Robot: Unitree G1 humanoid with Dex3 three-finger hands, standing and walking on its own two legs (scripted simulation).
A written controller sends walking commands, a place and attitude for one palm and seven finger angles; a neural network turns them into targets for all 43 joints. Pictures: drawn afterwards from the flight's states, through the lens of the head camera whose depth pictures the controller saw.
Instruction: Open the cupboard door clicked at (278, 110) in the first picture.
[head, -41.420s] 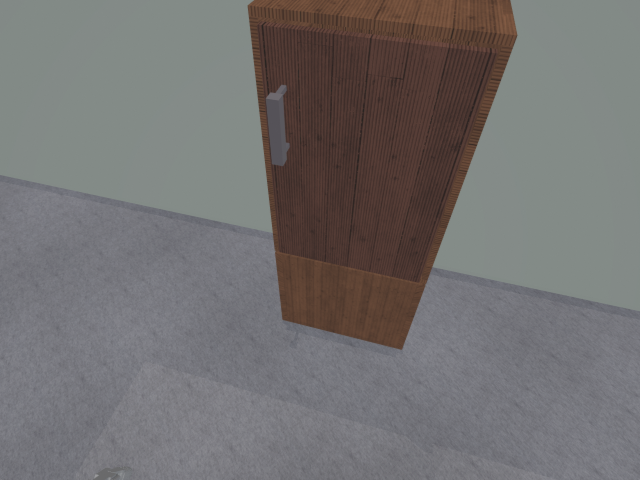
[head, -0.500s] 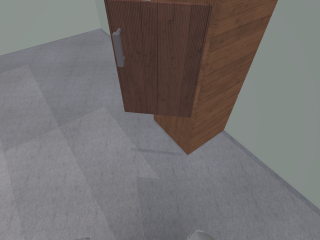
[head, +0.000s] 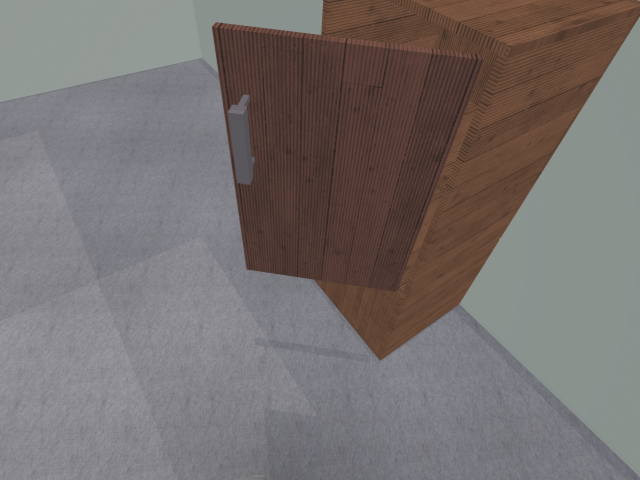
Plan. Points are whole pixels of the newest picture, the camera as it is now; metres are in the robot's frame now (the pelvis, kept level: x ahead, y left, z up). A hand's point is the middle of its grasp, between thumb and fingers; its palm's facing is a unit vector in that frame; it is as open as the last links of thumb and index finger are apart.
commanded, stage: come to a stop and stand still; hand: left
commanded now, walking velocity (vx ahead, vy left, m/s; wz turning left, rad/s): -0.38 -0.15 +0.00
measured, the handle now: (245, 140) +0.61 +0.19 +0.08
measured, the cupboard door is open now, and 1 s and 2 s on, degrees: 47 47 47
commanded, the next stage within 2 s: look again from close up in 0.88 s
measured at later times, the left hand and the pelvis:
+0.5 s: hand out of the picture +0.09 +0.21 -0.16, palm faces -0.03 -0.98 -0.21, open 7.4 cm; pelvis +0.01 +0.01 +0.01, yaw -3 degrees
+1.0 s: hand out of the picture +0.02 +0.14 -0.17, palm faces -0.03 -0.99 -0.17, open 7.3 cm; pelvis +0.00 -0.02 +0.01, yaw -3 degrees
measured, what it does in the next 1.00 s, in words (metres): steps on the spot: right foot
